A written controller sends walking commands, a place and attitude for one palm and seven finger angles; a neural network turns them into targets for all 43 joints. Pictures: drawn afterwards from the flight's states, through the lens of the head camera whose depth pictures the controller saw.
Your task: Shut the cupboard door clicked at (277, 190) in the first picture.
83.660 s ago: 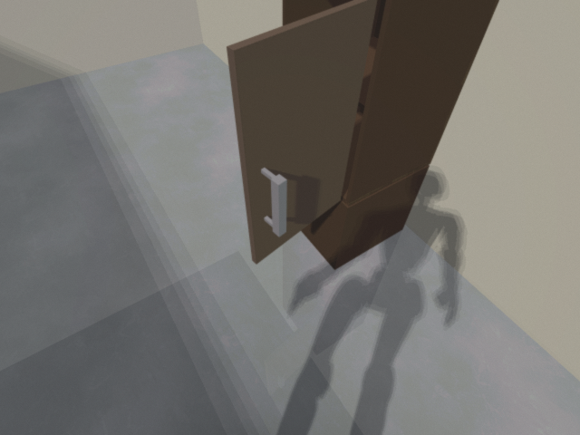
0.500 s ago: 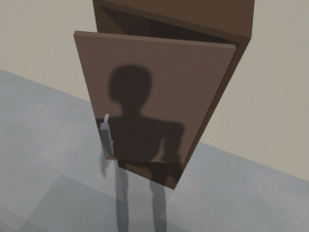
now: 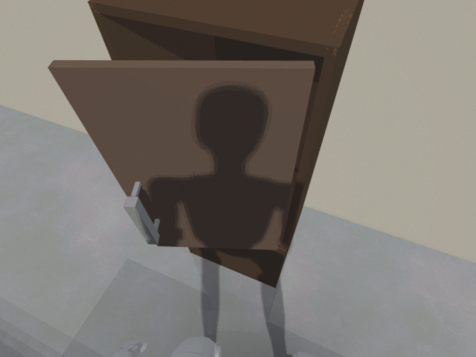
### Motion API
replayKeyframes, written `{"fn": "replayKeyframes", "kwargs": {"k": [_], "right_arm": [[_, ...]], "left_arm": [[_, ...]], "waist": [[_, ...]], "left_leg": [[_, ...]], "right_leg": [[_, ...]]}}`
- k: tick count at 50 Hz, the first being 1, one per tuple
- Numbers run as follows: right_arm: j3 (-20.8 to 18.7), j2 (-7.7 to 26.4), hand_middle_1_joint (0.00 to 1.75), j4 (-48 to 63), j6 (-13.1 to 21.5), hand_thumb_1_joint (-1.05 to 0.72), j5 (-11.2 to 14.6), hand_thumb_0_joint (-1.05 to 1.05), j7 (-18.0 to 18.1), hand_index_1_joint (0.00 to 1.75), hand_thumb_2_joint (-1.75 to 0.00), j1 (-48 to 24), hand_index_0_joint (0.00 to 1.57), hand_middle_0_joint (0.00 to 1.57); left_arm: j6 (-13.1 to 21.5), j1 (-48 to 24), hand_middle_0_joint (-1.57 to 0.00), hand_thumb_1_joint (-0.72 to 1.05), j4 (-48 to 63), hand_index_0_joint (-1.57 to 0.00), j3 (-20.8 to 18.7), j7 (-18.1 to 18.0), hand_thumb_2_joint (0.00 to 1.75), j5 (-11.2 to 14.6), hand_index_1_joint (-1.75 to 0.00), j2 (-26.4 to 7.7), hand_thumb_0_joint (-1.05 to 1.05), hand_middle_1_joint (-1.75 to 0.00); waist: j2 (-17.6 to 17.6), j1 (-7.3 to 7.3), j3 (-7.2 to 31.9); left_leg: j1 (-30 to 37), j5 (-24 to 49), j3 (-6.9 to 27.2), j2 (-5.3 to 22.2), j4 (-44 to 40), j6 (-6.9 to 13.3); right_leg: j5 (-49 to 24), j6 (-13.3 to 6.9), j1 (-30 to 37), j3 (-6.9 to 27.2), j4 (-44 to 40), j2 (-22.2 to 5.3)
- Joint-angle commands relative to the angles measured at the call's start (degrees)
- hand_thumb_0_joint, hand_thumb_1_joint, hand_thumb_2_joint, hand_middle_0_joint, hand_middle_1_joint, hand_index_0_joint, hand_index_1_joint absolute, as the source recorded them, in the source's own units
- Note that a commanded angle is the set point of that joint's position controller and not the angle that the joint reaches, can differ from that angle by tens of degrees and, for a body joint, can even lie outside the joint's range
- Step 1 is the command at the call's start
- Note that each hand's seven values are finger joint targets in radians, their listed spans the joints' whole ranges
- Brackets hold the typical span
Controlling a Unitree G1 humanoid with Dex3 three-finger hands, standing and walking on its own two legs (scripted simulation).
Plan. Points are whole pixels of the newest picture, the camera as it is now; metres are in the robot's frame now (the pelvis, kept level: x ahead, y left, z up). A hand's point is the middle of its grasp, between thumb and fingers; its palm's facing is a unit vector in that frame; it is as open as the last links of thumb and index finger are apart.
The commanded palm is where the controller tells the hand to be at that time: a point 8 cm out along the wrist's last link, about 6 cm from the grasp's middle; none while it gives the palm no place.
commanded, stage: come to a stop and stand still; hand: left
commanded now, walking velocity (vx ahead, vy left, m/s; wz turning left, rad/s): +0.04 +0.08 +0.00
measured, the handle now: (145, 214) +0.41 +0.23 -0.09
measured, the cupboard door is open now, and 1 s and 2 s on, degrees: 21 21 21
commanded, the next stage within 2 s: look again from close up in 1.24 s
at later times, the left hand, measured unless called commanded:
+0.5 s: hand out of the picture -0.05 +0.24 -0.17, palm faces +0.00 -0.99 -0.15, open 7.4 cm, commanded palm none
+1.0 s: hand out of the picture +0.01 +0.18 -0.16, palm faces -0.01 -0.97 -0.23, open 7.1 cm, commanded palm none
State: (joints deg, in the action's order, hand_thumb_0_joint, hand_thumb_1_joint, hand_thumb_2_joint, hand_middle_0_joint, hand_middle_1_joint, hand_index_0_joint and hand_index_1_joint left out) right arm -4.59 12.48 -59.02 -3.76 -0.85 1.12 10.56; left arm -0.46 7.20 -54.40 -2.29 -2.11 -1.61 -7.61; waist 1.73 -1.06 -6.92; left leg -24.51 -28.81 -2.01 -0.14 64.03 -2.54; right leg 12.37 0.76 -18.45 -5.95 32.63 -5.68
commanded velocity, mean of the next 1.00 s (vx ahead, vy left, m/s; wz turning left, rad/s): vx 0.05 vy -0.06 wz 0.00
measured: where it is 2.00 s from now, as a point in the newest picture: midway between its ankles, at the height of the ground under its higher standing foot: outside the picture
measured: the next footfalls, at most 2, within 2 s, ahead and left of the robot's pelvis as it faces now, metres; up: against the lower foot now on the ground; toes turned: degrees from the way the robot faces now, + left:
left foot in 0.18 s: +0.00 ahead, +0.13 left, +0.00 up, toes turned +2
right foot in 0.76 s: +0.01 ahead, -0.06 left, +0.00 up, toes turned +0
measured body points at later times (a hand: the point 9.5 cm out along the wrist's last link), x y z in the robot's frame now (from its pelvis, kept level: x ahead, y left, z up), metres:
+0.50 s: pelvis -0.04 +0.06 +0.02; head -0.02 +0.09 +0.47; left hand -0.05 +0.29 -0.16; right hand -0.05 -0.17 -0.12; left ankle -0.04 +0.13 -0.73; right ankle -0.08 -0.08 -0.67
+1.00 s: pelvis -0.04 +0.00 +0.01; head -0.04 -0.01 +0.46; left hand +0.01 +0.23 -0.14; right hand -0.08 -0.20 -0.16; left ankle -0.04 +0.13 -0.73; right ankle -0.06 -0.10 -0.73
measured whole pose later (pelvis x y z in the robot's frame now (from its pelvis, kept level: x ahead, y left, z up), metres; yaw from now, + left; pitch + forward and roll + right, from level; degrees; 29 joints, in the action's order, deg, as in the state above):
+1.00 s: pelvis -0.04 +0.00 +0.01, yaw -2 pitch -2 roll +0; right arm -0.5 5.5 -67.4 -0.2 -1.0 1.5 18.4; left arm 0.2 13.2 -63.3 -1.0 -2.5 -0.2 -9.2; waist 0.6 -1.6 -0.7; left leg -9.3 -13.1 -5.1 2.9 24.0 -1.3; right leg 15.6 -1.3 -8.2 -4.3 25.2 -0.5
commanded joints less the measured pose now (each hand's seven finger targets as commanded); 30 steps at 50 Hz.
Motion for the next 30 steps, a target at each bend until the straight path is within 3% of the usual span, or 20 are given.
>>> {"fn": "replayKeyframes", "kwargs": {"k": [1, 5, 7, 8, 9, 10, 11, 12, 13, 15, 17, 19, 23, 25, 30], "right_arm": [[-0.3, 1.5, 0.3, 3.8, -0.2, -0.9, -0.5, 0.0, -0.8, 0.3, -0.9, 3.2, 0.2, 0.2], [0.1, 0.6, 0.3, 4.3, 1.3, -0.9, -0.1, 0.0, -1.1, 0.3, -0.9, 5.2, 0.2, 0.2], [0.3, 0.5, 0.3, 2.8, 2.2, -0.9, 0.1, 0.0, -0.9, 0.3, -0.9, 10.0, 0.2, 0.2], [0.1, 3.2, 0.3, 2.6, 2.7, -0.9, -0.2, 0.0, -0.8, 0.3, -0.9, 11.0, 0.2, 0.2], [-0.6, 7.7, 0.3, 3.8, 3.1, -0.9, -0.9, 0.0, -0.6, 0.3, -0.9, 9.1, 0.2, 0.2], [-0.3, 8.9, 0.3, 5.4, 2.8, -0.9, -1.4, 0.0, -0.4, 0.3, -0.9, 4.1, 0.2, 0.2], [0.7, 6.6, 0.3, 5.7, 3.2, -0.9, -1.5, 0.0, -0.2, 0.3, -0.9, 0.3, 0.2, 0.2], [0.8, 6.3, 0.3, 5.5, 3.7, -0.9, -1.6, 0.0, 0.2, 0.3, -0.9, -0.4, 0.2, 0.2], [1.0, 5.6, 0.3, 5.2, 4.0, -0.9, -1.4, 0.0, 0.4, 0.3, -0.9, 0.0, 0.2, 0.2], [1.2, 5.0, 0.3, 4.0, 4.5, -0.9, -0.9, 0.0, 0.8, 0.3, -0.9, 3.0, 0.2, 0.2], [1.1, 4.0, 0.3, 2.9, 4.9, -0.9, -0.6, 0.0, 1.2, 0.3, -0.9, 6.2, 0.2, 0.2], [1.2, 3.9, 0.3, 1.4, 5.2, -0.9, -0.6, 0.0, 1.7, 0.3, -0.9, 9.9, 0.2, 0.2], [1.3, 4.0, 0.3, -0.9, 5.3, -0.9, -0.7, 0.0, 2.7, 0.3, -0.9, 13.8, 0.2, 0.2], [1.2, 4.2, 0.3, -1.5, 5.1, -0.9, -0.7, 0.0, 2.9, 0.3, -0.9, 13.9, 0.2, 0.2], [1.3, 4.1, 0.3, -3.3, 4.7, -0.9, -1.0, 0.0, 2.4, 0.3, -0.9, 12.9, 0.2, 0.2]], "left_arm": [[0.0, 4.8, -0.2, 0.9, 2.3, -0.2, -3.6, -1.5, 0.9, -0.6, -0.3, -13.7, 0.0, -0.3], [-0.7, 3.1, -0.2, 0.9, 3.5, -0.2, -3.6, -0.8, 0.9, -1.0, -0.3, -14.1, 0.0, -0.3], [-1.3, 2.4, -0.2, 0.9, 3.6, -0.2, -3.2, -0.4, 0.9, -0.4, -0.3, -12.7, 0.0, -0.3], [-1.7, 3.0, -0.2, 0.9, 3.9, -0.2, -2.4, 0.0, 0.9, 0.2, -0.3, -9.9, 0.0, -0.3], [-2.0, 3.4, -0.2, 0.9, 4.5, -0.2, -1.6, 0.2, 0.9, 0.8, -0.3, -5.8, 0.0, -0.3], [-2.2, 0.7, -0.2, 0.9, 4.5, -0.2, -1.5, 0.2, 0.9, 0.6, -0.3, -6.1, 0.0, -0.3], [-2.3, 1.5, -0.2, 0.9, 3.4, -0.2, -1.7, 0.5, 0.9, 0.2, -0.3, -6.9, 0.0, -0.3], [-2.2, 3.5, -0.2, 0.9, 2.4, -0.2, -1.8, 0.9, 0.9, -0.3, -0.3, -6.7, 0.0, -0.3], [-2.0, 5.6, -0.2, 0.9, 1.0, -0.2, -1.7, 1.3, 0.9, -0.3, -0.3, -6.7, 0.0, -0.3], [-1.3, 8.0, -0.2, 0.9, -1.1, -0.2, -1.3, 1.8, 0.9, -0.2, -0.3, -6.2, 0.0, -0.3], [-0.8, 8.4, -0.2, 0.9, -2.1, -0.2, -1.2, 1.9, 0.9, -0.1, -0.3, -6.1, 0.0, -0.3], [-0.8, 7.6, -0.2, 0.9, -2.2, -0.2, -1.1, 1.9, 0.9, -0.1, -0.3, -6.3, 0.0, -0.3], [-1.6, 7.2, -0.2, 0.9, -2.6, -0.2, -1.0, 1.9, 0.9, 0.0, -0.3, -6.1, 0.0, -0.3], [-2.1, 7.3, -0.2, 0.9, -2.8, -0.2, -0.9, 1.9, 0.9, 0.1, -0.3, -5.5, 0.0, -0.3], [-1.8, 6.1, -0.2, 0.9, -3.5, -0.2, 0.0, 1.9, 0.9, 0.4, -0.3, -3.0, 0.0, -0.3]], "waist": [[-11.2, 2.29, 8.5], [-13.9, 1.67, 9.3], [-10.8, -0.67, 9.8], [-0.1, -1.27, 8.9], [16.9, -1.32, 5.3], [16.3, -0.95, 0.3], [11.4, 0.88, -1.1], [10.7, 2.06, -0.7], [6.2, 2.19, -0.2], [2.5, 1.55, 1.7], [0.5, 0.43, 3.0], [1.5, -0.93, 4.0], [3.0, -1.81, 5.2], [3.4, -1.49, 5.3], [5.8, -1.35, 6.4]], "left_leg": [[-0.1, 2.1, 2.6, 1.9, -2.8, -0.4], [7.9, 3.3, -0.9, 1.1, -20.6, 0.7], [19.3, 11.6, -2.7, 0.3, -36.5, 1.2], [20.3, 7.9, 3.6, 4.3, -42.9, 2.4], [13.2, -2.0, 19.6, 15.9, -52.6, 5.9], [0.3, -7.4, 23.3, 19.9, -57.9, 10.0], [-3.4, -10.1, 21.2, 17.9, -60.2, 10.6], [-0.9, -7.8, 20.1, 16.7, -58.8, 10.4], [3.2, -4.5, 17.8, 15.7, -57.0, 10.1], [12.1, 3.1, 13.8, 14.1, -55.3, 9.4], [18.5, 10.4, 12.2, 14.3, -54.2, 9.6], [22.3, 17.6, 12.7, 15.7, -53.4, 9.9], [25.8, 31.6, 12.8, 18.1, -51.1, 11.0], [24.5, 31.8, 12.1, 18.9, -50.9, 11.8], [19.4, 26.9, 9.8, 16.3, -50.2, 11.4]], "right_leg": [[-21.5, -10.7, 5.5, 12.9, -12.0, -15.8], [-3.5, -8.6, 1.8, 13.0, -12.7, -13.1], [7.6, -4.8, -4.6, 10.5, -9.0, -8.9], [14.5, -1.8, -8.8, 7.0, -2.9, -3.9], [18.4, 1.7, -12.8, 1.5, 8.2, 2.7], [16.7, 1.5, -8.5, 6.0, 13.8, 2.0], [12.1, 1.4, -5.2, 7.9, 17.0, 1.1], [11.1, 1.1, -6.2, 7.1, 20.7, 2.3], [9.1, 1.0, -8.7, 7.2, 23.7, 3.0], [6.0, 1.3, -12.6, 7.1, 25.4, 3.3], [4.8, 1.7, -14.9, 7.1, 24.5, 3.1], [5.6, 2.0, -15.3, 7.6, 23.1, 2.9], [8.0, 2.2, -14.6, 8.0, 20.5, 2.4], [8.8, 2.2, -13.0, 7.7, 19.1, 1.8], [11.1, 1.5, -3.9, 4.1, 8.2, 2.5]]}}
